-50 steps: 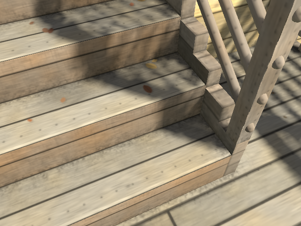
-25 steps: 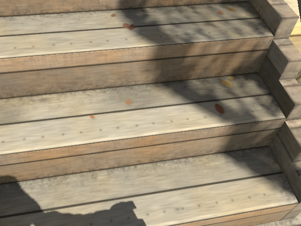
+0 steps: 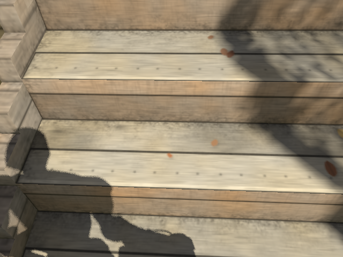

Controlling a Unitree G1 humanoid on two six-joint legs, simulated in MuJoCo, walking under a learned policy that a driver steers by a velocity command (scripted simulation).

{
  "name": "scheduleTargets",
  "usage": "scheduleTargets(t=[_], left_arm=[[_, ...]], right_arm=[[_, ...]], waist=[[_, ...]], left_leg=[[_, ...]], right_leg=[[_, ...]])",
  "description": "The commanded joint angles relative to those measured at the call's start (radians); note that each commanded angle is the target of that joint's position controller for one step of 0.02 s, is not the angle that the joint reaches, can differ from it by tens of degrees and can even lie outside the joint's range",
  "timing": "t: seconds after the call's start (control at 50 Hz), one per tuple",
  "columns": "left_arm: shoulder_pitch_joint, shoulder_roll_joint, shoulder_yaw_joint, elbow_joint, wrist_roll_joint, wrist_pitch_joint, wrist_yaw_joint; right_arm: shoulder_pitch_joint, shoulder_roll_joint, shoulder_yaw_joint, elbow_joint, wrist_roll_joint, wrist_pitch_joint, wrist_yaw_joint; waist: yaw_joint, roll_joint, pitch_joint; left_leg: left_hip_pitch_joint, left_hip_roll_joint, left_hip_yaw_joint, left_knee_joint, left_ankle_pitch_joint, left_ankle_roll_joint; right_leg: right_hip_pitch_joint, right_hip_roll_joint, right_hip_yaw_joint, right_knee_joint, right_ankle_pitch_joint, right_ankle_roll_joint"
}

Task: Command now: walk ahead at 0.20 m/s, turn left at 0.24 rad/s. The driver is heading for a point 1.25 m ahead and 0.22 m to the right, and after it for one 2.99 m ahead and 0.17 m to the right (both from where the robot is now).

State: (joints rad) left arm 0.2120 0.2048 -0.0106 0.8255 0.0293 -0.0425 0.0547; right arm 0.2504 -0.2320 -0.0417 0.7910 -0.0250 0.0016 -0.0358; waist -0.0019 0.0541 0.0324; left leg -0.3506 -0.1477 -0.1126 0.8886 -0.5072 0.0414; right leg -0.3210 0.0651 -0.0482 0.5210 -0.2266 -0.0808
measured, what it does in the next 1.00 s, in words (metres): steps on the spot, turning right: left foot, then right foot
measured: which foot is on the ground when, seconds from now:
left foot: up 0.00-0.38, down 0.40-0.98, up 1.00-1.00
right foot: down 0.00-0.40, up 0.42-0.96, down 0.98-1.00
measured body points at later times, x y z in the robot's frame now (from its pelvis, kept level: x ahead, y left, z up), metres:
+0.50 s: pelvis +0.08 +0.07 +0.01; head +0.08 +0.10 +0.46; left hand +0.08 +0.32 -0.15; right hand +0.16 -0.15 -0.11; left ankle +0.07 +0.15 -0.73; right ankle +0.01 -0.06 -0.67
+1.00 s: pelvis +0.02 +0.07 -0.01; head +0.04 +0.05 +0.44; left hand +0.26 +0.27 -0.09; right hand +0.05 -0.23 -0.13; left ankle +0.07 +0.15 -0.73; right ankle -0.03 +0.00 -0.73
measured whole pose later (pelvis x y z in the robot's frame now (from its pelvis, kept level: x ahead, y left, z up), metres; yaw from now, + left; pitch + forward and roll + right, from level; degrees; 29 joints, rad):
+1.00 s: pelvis +0.02 +0.07 -0.01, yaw -16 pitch +1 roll +0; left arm 0.12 0.23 0.07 0.63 -0.02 0.08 0.02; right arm 0.20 -0.29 -0.07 0.74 -0.02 0.01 -0.07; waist -0.02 0.04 0.04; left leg -0.35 0.12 0.31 0.67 -0.35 0.03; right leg -0.26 0.00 -0.08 0.61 -0.35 -0.05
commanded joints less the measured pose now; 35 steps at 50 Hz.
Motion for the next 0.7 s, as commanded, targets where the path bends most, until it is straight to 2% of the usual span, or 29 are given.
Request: scheduleTargets(t=[0.02, 0.04, 0.06, 0.08, 0.12, 0.16, 0.2, 0.24, 0.26, 0.28, 0.32, 0.34, 0.36, 0.38, 0.4, 0.42, 0.44, 0.46, 0.48, 0.5, 0.52, 0.54, 0.56, 0.58, 0.62, 0.64, 0.66, 0.7], left_arm=[[0.039, 0.168, 0.06, -0.068, -0.024, -0.011, -0.006], [0.056, 0.157, 0.061, -0.052, -0.039, -0.011, -0.005], [0.084, 0.149, 0.06, -0.029, -0.039, -0.009, 0.0], [0.124, 0.145, 0.063, -0.006, -0.038, -0.012, 0.0], [0.193, 0.131, 0.066, 0.027, -0.026, -0.012, 0.0], [0.218, 0.116, 0.067, 0.037, -0.02, -0.013, 0.0], [0.212, 0.112, 0.066, 0.031, -0.017, -0.015, 0.002], [0.187, 0.134, 0.07, 0.015, -0.02, -0.014, 0.004], [0.186, 0.157, 0.076, 0.008, -0.017, -0.016, 0.001], [0.211, 0.177, 0.083, 0.016, -0.021, -0.015, -0.004], [0.195, 0.184, 0.089, 0.007, -0.05, -0.014, -0.01], [0.164, 0.174, 0.086, 0.001, -0.058, -0.015, -0.012], [0.163, 0.163, 0.082, 0.002, -0.055, -0.008, -0.015], [0.174, 0.15, 0.077, 0.007, -0.054, -0.007, -0.018], [0.169, 0.095, 0.064, 0.002, -0.047, -0.007, -0.024], [0.282, -0.077, 0.029, 0.026, -0.001, -0.014, -0.027], [0.42, -0.045, 0.04, 0.085, -0.025, 0.01, -0.011], [0.38, 0.005, 0.052, 0.098, -0.018, 0.031, -0.008], [0.294, 0.027, 0.061, 0.087, 0.003, 0.044, -0.011], [0.237, 0.033, 0.069, 0.07, 0.008, 0.053, -0.016], [0.154, 0.071, 0.077, 0.036, 0.003, 0.057, -0.025], [0.138, 0.07, 0.082, 0.033, 0.004, 0.062, -0.031], [0.126, 0.056, 0.08, 0.013, -0.002, 0.065, -0.035], [0.127, 0.058, 0.085, 0.012, 0.001, 0.071, -0.032], [0.088, 0.055, 0.089, -0.018, 0.008, 0.088, -0.035], [0.102, 0.039, 0.088, -0.016, 0.026, 0.091, -0.036], [0.089, 0.028, 0.085, -0.025, 0.026, 0.098, -0.036], [0.047, 0.021, 0.08, -0.054, 0.019, 0.106, -0.039]], right_arm=[[0.066, -0.133, -0.041, -0.05, 0.051, 0.013, -0.005], [0.039, -0.144, -0.046, -0.042, 0.053, 0.017, -0.005], [0.059, -0.116, -0.043, -0.022, 0.047, 0.015, 0.0], [0.067, -0.08, -0.035, -0.001, 0.041, 0.002, 0.006], [0.021, -0.029, -0.021, 0.005, 0.037, -0.029, 0.015], [-0.012, -0.004, -0.012, 0.007, 0.037, -0.05, 0.018], [-0.062, 0.016, -0.004, -0.002, 0.032, -0.054, 0.018], [-0.101, 0.024, 0.007, -0.015, 0.038, -0.058, 0.011], [-0.11, 0.015, 0.007, -0.023, 0.039, -0.059, 0.009], [-0.073, 0.005, 0.006, -0.012, 0.044, -0.051, 0.004], [0.011, -0.021, 0.001, 0.003, 0.051, -0.048, 0.007], [0.051, -0.023, -0.003, 0.014, 0.044, -0.047, 0.005], [0.099, -0.03, -0.011, 0.03, 0.029, -0.05, 0.005], [0.156, -0.04, -0.021, 0.047, 0.027, -0.058, 0.004], [0.236, -0.062, -0.03, 0.076, 0.007, -0.068, 0.006], [0.253, 0.016, 0.024, 0.062, -0.055, -0.097, -0.007], [0.256, -0.027, 0.017, 0.057, -0.055, -0.094, -0.01], [0.178, -0.014, 0.015, 0.033, -0.04, -0.09, -0.015], [0.096, 0.004, 0.025, 0.01, -0.03, -0.089, -0.021], [0.047, -0.01, 0.026, -0.015, -0.035, -0.085, -0.027], [0.033, -0.02, 0.027, -0.033, -0.036, -0.084, -0.041], [0.058, -0.042, 0.019, -0.036, -0.04, -0.08, -0.047], [0.097, -0.071, 0.01, -0.027, -0.035, -0.077, -0.05], [0.127, -0.064, 0.008, -0.019, -0.022, -0.074, -0.061], [0.135, -0.058, 0.007, -0.026, -0.013, -0.063, -0.074], [0.149, -0.042, 0.012, -0.014, -0.003, -0.059, -0.072], [0.145, -0.031, 0.016, -0.015, -0.001, -0.056, -0.071], [0.137, -0.049, 0.008, -0.023, -0.008, -0.046, -0.067]], waist=[[0.016, -0.185, -0.093], [0.023, -0.171, -0.048], [0.01, -0.171, 0.0], [0.016, -0.159, 0.035], [0.041, -0.117, 0.031], [0.047, -0.127, 0.004], [0.052, -0.147, -0.006], [0.053, -0.178, 0.0], [0.053, -0.199, 0.0], [0.048, -0.24, -0.013], [0.015, -0.241, 0.007], [-0.015, -0.228, 0.03], [-0.042, -0.199, 0.014], [-0.071, -0.161, 0.006], [-0.091, -0.055, -0.03], [0.005, 0.177, -0.088], [0.024, 0.196, -0.129], [0.03, 0.144, -0.082], [0.035, 0.087, -0.014], [0.049, 0.081, 0.014], [0.049, 0.028, 0.035], [0.037, 0.018, 0.001], [0.033, 0.021, -0.023], [0.03, 0.008, -0.051], [0.018, 0.048, -0.058], [0.023, 0.052, -0.065], [0.024, 0.066, -0.056], [0.01, 0.085, -0.056]], left_leg=[[-0.27, 0.099, 0.011, 0.45, -0.122, -0.088], [-0.351, 0.112, -0.009, 0.511, -0.055, -0.102], [-0.374, 0.116, 0.005, 0.524, 0.009, -0.112], [-0.382, 0.12, 0.045, 0.526, 0.077, -0.114], [-0.407, 0.146, 0.1, 0.506, 0.18, -0.108], [-0.376, 0.173, 0.128, 0.406, 0.241, -0.104], [-0.299, 0.186, 0.148, 0.227, 0.248, -0.102], [-0.159, 0.17, 0.175, 0.006, 0.193, -0.094], [-0.106, 0.161, 0.178, -0.071, 0.187, -0.089], [-0.053, 0.149, 0.191, -0.089, 0.146, -0.078], [0.057, 0.16, 0.174, -0.172, 0.189, -0.025], [0.105, 0.164, 0.165, -0.272, 0.235, 0.002], [0.167, 0.136, 0.191, -0.353, 0.29, 0.013], [0.218, 0.115, 0.197, -0.493, 0.332, 0.021], [0.34, 0.18, 0.116, -0.603, 0.517, 0.028], [0.422, 0.483, -0.155, -0.622, 1.138, -0.042], [0.269, 0.559, -0.133, -0.574, 1.28, 0.105], [0.204, 0.517, -0.102, -0.599, 1.12, 0.165], [0.121, 0.463, -0.018, -0.612, 1.071, 0.178], [0.093, 0.428, 0.059, -0.594, 1.174, 0.16], [0.14, 0.418, 0.089, -0.573, 1.257, 0.129], [0.191, 0.409, 0.12, -0.55, 1.32, 0.106], [0.241, 0.406, 0.127, -0.539, 1.336, 0.102], [0.287, 0.409, 0.126, -0.538, 1.302, 0.113], [0.335, 0.413, 0.132, -0.531, 1.202, 0.134], [0.327, 0.415, 0.143, -0.53, 1.146, 0.162], [0.316, 0.413, 0.149, -0.523, 1.088, 0.176], [0.3, 0.422, 0.152, -0.512, 1.001, 0.187]], right_leg=[[0.238, -0.407, 0.508, -0.265, -0.116, -0.251], [0.219, -0.376, 0.52, -0.303, -0.378, -0.209], [0.177, -0.336, 0.488, -0.338, -0.468, -0.183], [0.157, -0.299, 0.437, -0.363, -0.444, -0.169], [0.186, -0.262, 0.355, -0.364, -0.301, -0.169], [0.196, -0.247, 0.301, -0.364, -0.196, -0.174], [0.165, -0.251, 0.258, -0.372, -0.1, -0.176], [0.101, -0.243, 0.213, -0.377, -0.043, -0.16], [0.088, -0.255, 0.216, -0.374, -0.016, -0.162], [0.081, -0.279, 0.228, -0.368, -0.059, -0.171], [0.009, -0.317, 0.268, -0.365, -0.157, -0.179], [-0.01, -0.316, 0.276, -0.33, -0.145, -0.164], [0.0, -0.292, 0.252, -0.246, 0.018, -0.146], [0.027, -0.24, 0.196, -0.093, 0.196, -0.11], [-0.038, -0.149, 0.115, 0.187, 0.284, -0.049], [-0.148, -0.075, 0.055, 0.345, -0.267, 0.038], [-0.013, -0.058, 0.116, 0.481, -0.341, 0.055], [-0.019, -0.081, 0.113, 0.606, -0.301, 0.072], [-0.03, -0.08, 0.101, 0.699, -0.253, 0.082], [-0.045, -0.069, 0.085, 0.776, -0.202, 0.093], [-0.12, -0.073, 0.092, 0.74, -0.181, 0.1], [-0.13, -0.054, 0.079, 0.757, -0.167, 0.106], [-0.152, -0.04, 0.063, 0.77, -0.15, 0.109], [-0.164, -0.035, 0.073, 0.756, -0.144, 0.113], [-0.194, -0.032, 0.064, 0.715, -0.144, 0.124], [-0.18, -0.028, 0.055, 0.678, -0.151, 0.124], [-0.172, -0.028, 0.039, 0.629, -0.161, 0.125], [-0.144, -0.028, 0.016, 0.539, -0.198, 0.118]])
Velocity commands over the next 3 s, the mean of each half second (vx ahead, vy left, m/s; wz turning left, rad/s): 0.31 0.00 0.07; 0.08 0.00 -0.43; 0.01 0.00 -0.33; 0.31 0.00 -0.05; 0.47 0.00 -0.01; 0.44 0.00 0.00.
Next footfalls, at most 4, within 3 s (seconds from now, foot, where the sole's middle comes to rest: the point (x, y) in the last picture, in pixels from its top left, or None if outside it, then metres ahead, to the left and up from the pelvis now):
0.40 left None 0.11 0.16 -0.77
0.98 right None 0.00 -0.02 -0.77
1.46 left None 0.04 0.19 -0.77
2.40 left None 0.41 0.11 -0.58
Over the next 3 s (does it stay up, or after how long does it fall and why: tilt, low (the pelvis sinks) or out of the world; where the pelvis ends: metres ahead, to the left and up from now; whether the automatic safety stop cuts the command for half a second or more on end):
stays up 0.52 -0.04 0.23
